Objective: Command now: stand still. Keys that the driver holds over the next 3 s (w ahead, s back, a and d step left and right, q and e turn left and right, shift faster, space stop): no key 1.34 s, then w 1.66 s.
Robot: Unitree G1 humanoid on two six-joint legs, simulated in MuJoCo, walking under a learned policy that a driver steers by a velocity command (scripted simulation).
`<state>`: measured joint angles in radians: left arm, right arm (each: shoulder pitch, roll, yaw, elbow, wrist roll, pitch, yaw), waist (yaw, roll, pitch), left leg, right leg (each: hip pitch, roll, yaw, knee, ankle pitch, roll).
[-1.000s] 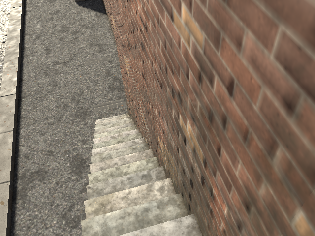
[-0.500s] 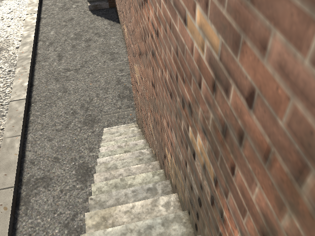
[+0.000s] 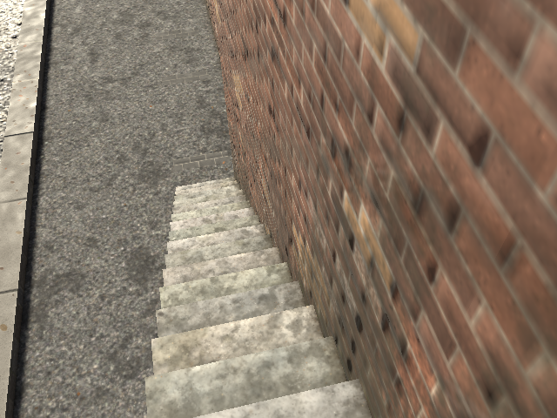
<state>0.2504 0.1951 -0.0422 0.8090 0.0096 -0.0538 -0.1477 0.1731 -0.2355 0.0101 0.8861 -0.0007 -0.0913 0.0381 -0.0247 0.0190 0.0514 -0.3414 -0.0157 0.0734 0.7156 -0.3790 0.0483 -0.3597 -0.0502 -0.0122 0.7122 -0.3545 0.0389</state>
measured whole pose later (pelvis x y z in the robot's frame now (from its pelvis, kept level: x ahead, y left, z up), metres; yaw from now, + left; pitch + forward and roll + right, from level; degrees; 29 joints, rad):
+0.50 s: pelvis +0.00 +0.03 +0.00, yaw +1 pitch -1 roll +1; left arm 0.28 0.19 -0.03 0.81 0.02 -0.02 -0.11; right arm 0.27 -0.24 -0.02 0.90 0.01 -0.10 0.05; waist -0.03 0.00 0.06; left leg -0.30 -0.08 0.09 0.67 -0.36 0.10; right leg -0.33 -0.11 0.01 0.70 -0.35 0.08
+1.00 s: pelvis +0.01 +0.03 +0.00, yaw +1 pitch -1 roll +0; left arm 0.24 0.19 -0.03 0.88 0.03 -0.02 -0.10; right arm 0.25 -0.27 -0.02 0.88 0.01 -0.10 0.07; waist -0.03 0.00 0.07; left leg -0.30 -0.09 0.08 0.69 -0.38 0.11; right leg -0.32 -0.12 0.01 0.71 -0.37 0.09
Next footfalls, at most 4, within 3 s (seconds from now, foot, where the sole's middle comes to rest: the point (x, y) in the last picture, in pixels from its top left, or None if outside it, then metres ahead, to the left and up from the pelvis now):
1.98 left None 0.25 0.20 -0.95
2.54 right None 0.56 -0.06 -1.14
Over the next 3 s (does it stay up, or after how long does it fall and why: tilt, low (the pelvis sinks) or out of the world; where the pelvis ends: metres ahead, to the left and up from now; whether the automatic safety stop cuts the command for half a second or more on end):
stays up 0.57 0.11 -0.45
